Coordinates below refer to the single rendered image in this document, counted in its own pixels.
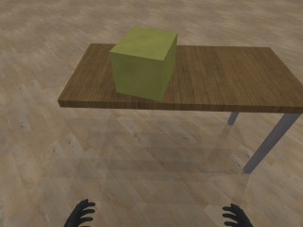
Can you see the left robot hand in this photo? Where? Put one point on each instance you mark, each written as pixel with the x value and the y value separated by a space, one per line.
pixel 75 218

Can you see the carton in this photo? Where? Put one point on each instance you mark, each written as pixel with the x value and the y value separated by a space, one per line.
pixel 143 62

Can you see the table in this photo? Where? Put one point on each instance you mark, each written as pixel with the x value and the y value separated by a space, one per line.
pixel 206 78

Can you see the right robot hand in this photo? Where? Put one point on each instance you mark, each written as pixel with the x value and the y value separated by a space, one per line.
pixel 241 219

